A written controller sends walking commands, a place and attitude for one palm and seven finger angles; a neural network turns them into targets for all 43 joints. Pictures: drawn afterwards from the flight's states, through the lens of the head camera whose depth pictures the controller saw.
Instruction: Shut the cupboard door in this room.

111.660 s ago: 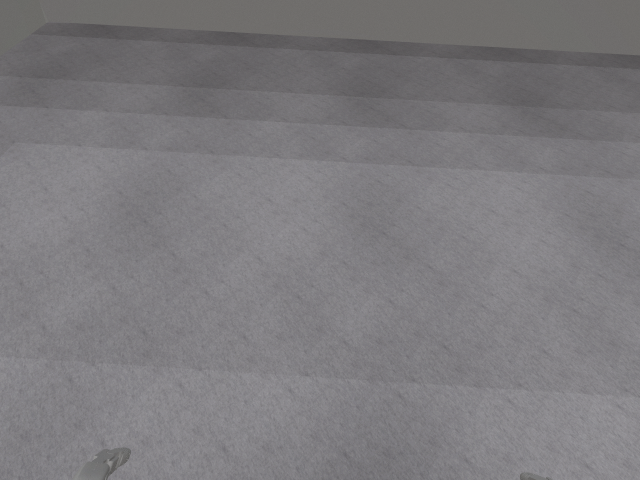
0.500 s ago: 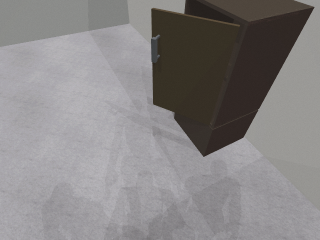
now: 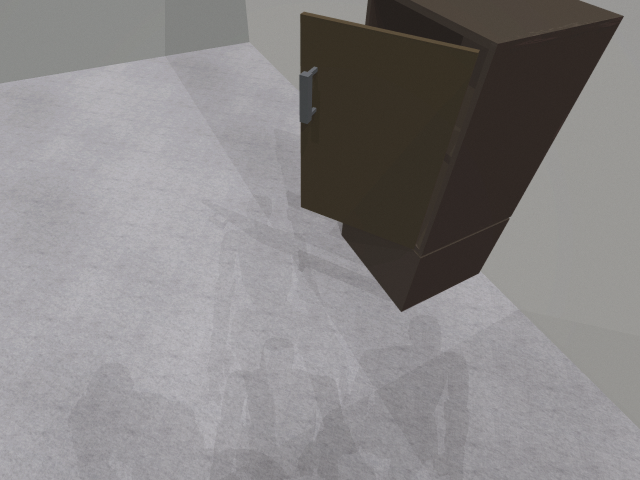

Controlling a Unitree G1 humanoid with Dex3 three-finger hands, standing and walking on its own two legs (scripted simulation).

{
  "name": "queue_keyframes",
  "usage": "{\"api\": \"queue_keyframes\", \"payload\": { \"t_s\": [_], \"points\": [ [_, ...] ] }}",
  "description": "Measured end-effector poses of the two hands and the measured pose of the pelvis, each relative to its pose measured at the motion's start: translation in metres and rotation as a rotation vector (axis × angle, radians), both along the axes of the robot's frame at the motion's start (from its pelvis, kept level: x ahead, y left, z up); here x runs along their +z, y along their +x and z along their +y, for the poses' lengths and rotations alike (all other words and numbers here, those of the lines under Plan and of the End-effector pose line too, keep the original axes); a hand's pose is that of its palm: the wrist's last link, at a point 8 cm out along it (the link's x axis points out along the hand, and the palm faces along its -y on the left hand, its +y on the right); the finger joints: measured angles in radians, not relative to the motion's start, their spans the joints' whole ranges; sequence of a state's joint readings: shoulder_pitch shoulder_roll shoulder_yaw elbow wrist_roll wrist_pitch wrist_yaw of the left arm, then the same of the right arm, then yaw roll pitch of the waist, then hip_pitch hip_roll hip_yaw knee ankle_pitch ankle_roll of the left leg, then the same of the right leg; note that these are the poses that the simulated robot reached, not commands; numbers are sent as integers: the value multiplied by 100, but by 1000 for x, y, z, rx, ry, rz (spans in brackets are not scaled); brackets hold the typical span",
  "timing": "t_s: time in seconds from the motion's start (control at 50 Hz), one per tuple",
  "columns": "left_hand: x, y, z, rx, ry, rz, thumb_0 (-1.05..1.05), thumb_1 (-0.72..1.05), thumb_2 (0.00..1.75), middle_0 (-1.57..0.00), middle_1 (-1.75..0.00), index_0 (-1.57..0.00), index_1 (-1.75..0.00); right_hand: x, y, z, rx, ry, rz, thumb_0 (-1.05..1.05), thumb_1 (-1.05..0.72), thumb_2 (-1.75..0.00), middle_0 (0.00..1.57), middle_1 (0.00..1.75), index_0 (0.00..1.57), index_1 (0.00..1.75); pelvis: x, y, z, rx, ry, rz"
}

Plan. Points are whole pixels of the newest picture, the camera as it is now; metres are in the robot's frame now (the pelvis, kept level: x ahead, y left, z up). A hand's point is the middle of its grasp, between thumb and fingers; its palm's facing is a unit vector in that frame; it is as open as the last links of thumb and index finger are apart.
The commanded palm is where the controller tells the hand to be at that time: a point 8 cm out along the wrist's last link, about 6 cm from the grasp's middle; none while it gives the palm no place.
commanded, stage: look to check the result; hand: left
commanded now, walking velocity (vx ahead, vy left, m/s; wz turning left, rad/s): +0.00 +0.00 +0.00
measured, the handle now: (309, 94) +0.96 +0.07 +0.00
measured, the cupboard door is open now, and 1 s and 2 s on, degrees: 35 35 35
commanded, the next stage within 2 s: walk to a spot facing it in 0.46 s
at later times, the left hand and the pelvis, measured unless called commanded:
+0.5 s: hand out of the picture -0.04 +0.16 -0.18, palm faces +0.00 -0.99 -0.16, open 7.4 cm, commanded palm none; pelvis +0.00 +0.00 +0.00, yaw +0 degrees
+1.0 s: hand out of the picture -0.02 +0.19 -0.19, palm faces +0.20 -0.95 -0.24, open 7.4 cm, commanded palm none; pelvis -0.01 -0.01 -0.02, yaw +11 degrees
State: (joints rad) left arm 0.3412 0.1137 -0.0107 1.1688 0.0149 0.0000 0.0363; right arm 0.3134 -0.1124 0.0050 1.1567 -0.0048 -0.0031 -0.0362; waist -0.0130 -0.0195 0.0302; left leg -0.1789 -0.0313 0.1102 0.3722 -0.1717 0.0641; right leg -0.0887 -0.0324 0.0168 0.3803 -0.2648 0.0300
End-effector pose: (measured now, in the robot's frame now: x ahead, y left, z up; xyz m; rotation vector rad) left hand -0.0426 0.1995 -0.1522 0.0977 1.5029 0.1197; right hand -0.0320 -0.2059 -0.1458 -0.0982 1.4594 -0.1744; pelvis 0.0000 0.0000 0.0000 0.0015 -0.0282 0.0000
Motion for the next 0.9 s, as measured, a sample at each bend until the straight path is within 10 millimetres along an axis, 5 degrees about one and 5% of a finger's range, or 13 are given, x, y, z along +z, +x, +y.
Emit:
{"api": "queue_keyframes", "payload": {
  "t_s": [0.7,0.9],
  "points": [
    [2,8,12,2,36,-9,0,91,90,-20,-30,-20,-30,-2,5,-9,9,-9,2,1,-91,-90,20,29,20,30,-2,-2,0,19,6,11],
    [1,12,21,105,103,-82,0,91,90,-20,-30,-20,-30,-11,38,-33,115,-16,-2,1,-91,-89,20,29,20,30,-11,-11,-12,122,-11,46]
  ]
}}
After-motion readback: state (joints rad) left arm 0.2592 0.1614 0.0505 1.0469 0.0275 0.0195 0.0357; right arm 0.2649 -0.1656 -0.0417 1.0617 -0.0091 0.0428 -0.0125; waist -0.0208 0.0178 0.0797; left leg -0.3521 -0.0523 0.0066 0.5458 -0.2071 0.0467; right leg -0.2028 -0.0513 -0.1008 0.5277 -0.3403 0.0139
